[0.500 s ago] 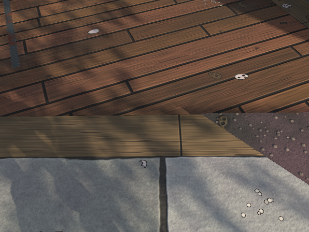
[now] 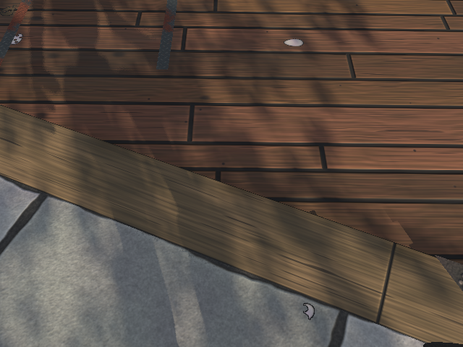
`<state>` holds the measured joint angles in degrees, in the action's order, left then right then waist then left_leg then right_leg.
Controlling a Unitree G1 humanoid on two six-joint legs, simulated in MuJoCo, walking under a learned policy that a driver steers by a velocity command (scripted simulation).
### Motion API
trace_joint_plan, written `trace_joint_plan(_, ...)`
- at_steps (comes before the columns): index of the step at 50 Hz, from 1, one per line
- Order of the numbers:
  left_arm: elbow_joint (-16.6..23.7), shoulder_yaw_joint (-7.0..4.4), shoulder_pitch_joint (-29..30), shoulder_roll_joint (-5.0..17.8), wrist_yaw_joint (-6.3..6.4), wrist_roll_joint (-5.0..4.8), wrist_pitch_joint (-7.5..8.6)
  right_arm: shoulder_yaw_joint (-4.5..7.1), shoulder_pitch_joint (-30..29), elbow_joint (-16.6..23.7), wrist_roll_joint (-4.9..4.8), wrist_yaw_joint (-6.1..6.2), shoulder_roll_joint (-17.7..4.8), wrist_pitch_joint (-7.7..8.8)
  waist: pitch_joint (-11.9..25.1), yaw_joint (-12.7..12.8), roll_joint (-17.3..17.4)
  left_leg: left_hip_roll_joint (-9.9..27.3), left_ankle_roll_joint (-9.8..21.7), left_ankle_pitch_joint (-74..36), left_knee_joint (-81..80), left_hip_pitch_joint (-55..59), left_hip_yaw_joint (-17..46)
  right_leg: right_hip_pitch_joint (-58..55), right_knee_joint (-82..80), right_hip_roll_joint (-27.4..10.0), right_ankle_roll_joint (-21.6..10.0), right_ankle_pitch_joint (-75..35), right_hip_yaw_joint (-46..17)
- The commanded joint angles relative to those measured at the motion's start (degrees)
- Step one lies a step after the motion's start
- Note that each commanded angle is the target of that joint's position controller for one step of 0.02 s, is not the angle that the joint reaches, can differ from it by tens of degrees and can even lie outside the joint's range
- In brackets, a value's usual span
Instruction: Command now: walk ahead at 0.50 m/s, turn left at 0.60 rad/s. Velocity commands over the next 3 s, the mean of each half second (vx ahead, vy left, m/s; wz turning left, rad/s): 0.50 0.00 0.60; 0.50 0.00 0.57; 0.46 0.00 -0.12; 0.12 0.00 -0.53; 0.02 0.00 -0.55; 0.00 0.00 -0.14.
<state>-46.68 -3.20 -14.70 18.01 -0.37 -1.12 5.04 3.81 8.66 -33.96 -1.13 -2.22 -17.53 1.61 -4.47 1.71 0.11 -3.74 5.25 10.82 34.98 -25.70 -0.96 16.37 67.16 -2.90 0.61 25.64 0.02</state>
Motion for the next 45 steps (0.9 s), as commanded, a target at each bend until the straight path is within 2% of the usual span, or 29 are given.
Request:
trace_joint_plan(1,6.82,-1.46,3.68,7.72,0.20,1.08,2.81,2.36,6.36,2.14,0.59,0.50,-7.45,1.54,8.83,-2.81,1.18,15.56,11.57,-3.90,-19.11,24.80,26.44,24.04,0.09,-3.57,-0.70,-5.91,-5.19)
trace_joint_plan(2,6.52,-1.63,2.54,7.79,0.15,1.40,2.14,2.06,4.69,2.84,1.13,0.74,-6.98,1.58,7.95,-1.21,2.47,14.37,11.46,-7.78,-20.29,20.48,24.58,20.81,-1.51,-4.15,-0.18,-7.43,-5.37)
trace_joint_plan(5,6.56,-1.22,3.00,5.65,0.36,2.15,0.68,2.21,5.00,1.82,0.77,1.63,-7.47,1.95,6.74,-0.48,2.27,12.68,12.19,-14.99,-21.90,13.95,20.07,18.50,-8.16,-3.32,2.53,-10.89,-3.82)
trace_joint_plan(8,8.38,-0.24,9.86,3.34,0.25,2.17,0.54,2.61,7.35,0.28,0.35,2.71,-8.71,1.63,4.67,-2.71,2.83,9.83,9.90,-12.54,-21.80,11.18,16.37,17.87,-21.02,-1.47,3.91,-22.34,-3.39)
trace_joint_plan(10,9.33,0.23,14.11,2.47,-0.26,1.80,0.90,2.75,8.90,-0.65,0.10,3.12,-9.04,1.23,4.09,-4.45,3.69,8.48,8.14,-8.51,-21.15,9.61,15.61,14.30,-29.22,0.57,3.90,-29.00,-3.10)
trace_joint_plan(12,10.29,0.17,16.97,2.93,-0.72,1.12,1.28,2.96,10.98,-1.83,-0.14,3.21,-9.51,1.02,3.78,-5.60,4.22,9.15,7.33,-5.60,-20.41,9.76,17.51,11.60,-33.28,2.00,3.64,-31.59,-3.40)
trace_joint_plan(15,10.94,-0.75,17.38,5.16,-1.20,0.74,1.84,2.85,12.45,-2.96,-0.51,3.39,-8.57,0.58,3.96,-5.12,5.46,10.97,6.30,-2.75,-15.72,14.66,22.56,10.15,-37.72,2.47,2.24,-27.81,-5.41)
trace_joint_plan(17,10.43,-1.54,14.39,6.30,-1.22,0.50,2.28,2.93,11.81,-3.04,-0.33,3.50,-8.34,0.22,4.37,-3.20,7.43,11.56,5.34,-3.76,-12.07,16.43,25.36,6.38,-39.01,2.69,0.47,-22.29,-5.05)
trace_joint_plan(18,9.31,-2.18,10.13,6.94,-0.96,0.67,2.47,2.52,11.32,-2.87,-0.27,3.48,-7.03,0.04,5.99,-0.89,7.43,9.85,4.05,-5.18,-8.48,15.94,24.84,0.40,-41.29,2.75,-0.95,-22.29,-4.01)
trace_joint_plan(19,8.55,-3.03,3.78,8.91,-0.58,1.56,2.77,1.42,11.44,-2.33,0.11,3.28,-4.06,0.14,11.68,2.14,5.08,6.75,2.06,-4.23,2.08,12.73,21.78,-11.11,-40.84,-2.21,-3.78,-21.27,-7.74)
trace_joint_plan(20,7.90,-4.08,-3.46,13.33,-0.14,2.65,2.58,0.30,16.72,-1.21,-0.23,3.28,-0.46,0.39,20.48,2.08,-6.85,-0.31,-2.15,10.86,21.00,-2.75,14.08,-31.34,-42.13,-14.95,-10.46,-14.61,-25.79)
trace_joint_plan(21,6.00,-4.34,-6.60,13.19,-0.82,1.43,1.73,0.13,20.02,-0.23,-1.30,3.40,-2.40,0.77,22.95,1.21,-19.53,-0.32,-3.73,24.62,34.18,-16.17,10.92,-36.64,-48.44,-22.06,-15.53,2.60,-46.81)
trace_joint_plan(22,7.15,-2.99,-3.71,7.96,-0.79,0.73,1.47,1.42,16.44,-1.42,-1.49,3.46,-7.54,0.56,15.15,2.44,-11.42,3.08,-4.41,19.87,39.40,-20.21,11.99,-30.53,-50.67,-19.99,-13.50,10.15,-42.40)
trace_joint_plan(23,7.50,-2.34,-1.06,5.95,-0.52,0.99,0.94,1.87,11.34,-0.74,-0.83,3.45,-8.79,0.18,9.46,2.71,-7.35,4.87,-4.70,15.30,40.00,-20.29,9.78,-23.62,-50.90,-17.65,-11.31,5.11,-33.25)
trace_joint_plan(24,7.51,-1.82,1.49,4.71,-0.42,1.46,0.65,1.96,9.03,-0.25,-0.24,3.39,-8.17,0.00,6.06,1.66,-5.27,6.49,-4.86,11.82,37.96,-18.50,8.99,-17.25,-51.98,-15.11,-10.55,-2.32,-26.34)
trace_joint_plan(25,7.17,-1.39,2.93,3.41,-0.26,1.76,0.59,2.14,8.16,0.01,-0.10,3.13,-7.33,-0.19,4.18,0.50,-5.91,8.09,-4.82,9.56,35.52,-16.66,8.97,-13.22,-53.21,-13.11,-10.06,-7.68,-21.24)
trace_joint_plan(26,6.84,-1.29,3.49,3.11,-0.12,1.94,0.72,2.03,8.65,-0.02,-0.45,2.82,-6.18,-0.49,3.58,-0.39,-7.19,9.13,-4.78,8.23,34.12,-14.29,8.27,-10.51,-54.60,-11.78,-9.73,-10.87,-17.21)
trace_joint_plan(28,5.89,-1.57,3.17,3.43,-0.05,1.56,1.24,1.61,8.34,0.26,-0.59,2.53,-4.03,-1.00,3.34,-0.70,-6.99,9.78,-5.15,6.45,31.92,-13.76,7.06,-9.16,-56.66,-11.34,-10.68,-16.13,-12.01)
trace_joint_plan(30,4.87,-2.19,2.56,5.07,0.05,1.55,1.50,1.24,6.26,1.15,-0.34,2.49,-3.05,-1.09,2.82,-0.63,-5.24,10.32,-5.76,3.44,28.00,-15.81,7.01,-10.01,-57.96,-12.22,-11.70,-21.07,-8.53)
trace_joint_plan(33,3.89,-2.56,2.50,6.31,0.15,1.45,1.17,0.82,3.55,1.47,-0.34,1.83,-2.41,-0.67,2.63,0.00,-3.94,10.50,-5.98,-4.59,19.61,-16.14,6.06,-12.38,-58.30,-11.65,-11.18,-27.43,-2.14)
trace_joint_plan(36,2.87,-2.75,1.29,7.55,0.38,1.04,0.52,0.20,-2.01,2.57,-0.28,0.65,-1.33,-0.01,1.04,2.14,-3.31,9.73,-5.32,-11.24,10.06,-13.38,2.70,-13.25,-58.35,-10.81,-9.87,-29.84,3.65)
trace_joint_plan(38,1.90,-3.03,-0.56,8.61,0.42,0.58,-0.05,-0.04,-5.31,3.73,-0.37,-0.08,-1.01,0.10,-0.13,3.21,-2.96,9.21,-4.51,-11.41,5.80,-12.57,0.90,-15.43,-58.11,-11.59,-9.37,-30.77,5.66)
trace_joint_plan(40,1.14,-3.38,-1.57,9.69,0.41,-0.05,-0.75,0.13,-7.12,4.84,-0.45,-0.70,-1.51,-0.02,-0.75,3.12,-3.27,8.44,-3.16,-8.46,2.87,-11.95,-0.47,-18.75,-56.41,-12.79,-8.69,-35.53,7.24)
trace_joint_plan(42,1.07,-3.93,-1.34,11.47,0.68,-0.71,-1.52,1.05,-5.70,5.20,-0.14,-0.94,-3.36,-0.31,1.31,1.01,-4.69,5.35,-0.96,-2.67,1.39,-6.96,-3.29,-21.45,-50.44,-13.10,-7.62,-52.45,9.40)
trace_joint_plan(43,1.17,-4.21,-1.12,12.37,0.92,-1.04,-1.93,1.89,-2.42,4.66,0.05,-0.85,-4.89,-0.58,3.83,-1.32,-5.61,3.16,0.42,0.08,1.13,-1.91,-4.82,-22.02,-44.46,-12.89,-7.00,-61.75,10.46)
trace_joint_plan(44,1.37,-4.15,-0.36,12.37,1.12,-1.30,-2.36,3.29,5.10,2.78,-0.03,-0.53,-7.15,-0.83,7.90,-5.92,-4.91,0.72,2.29,-1.48,-1.69,8.32,-5.80,-19.70,-34.34,-11.60,-5.75,-65.30,12.04)
trace_joint_plan(45,1.36,-3.23,-1.36,10.29,1.28,-0.73,-2.24,5.05,15.06,-0.12,-0.27,0.41,-10.28,-1.31,12.96,-10.70,-2.11,1.10,4.68,-4.06,-4.03,25.63,-1.83,-9.18,-20.25,-9.79,-3.74,-56.31,12.48)
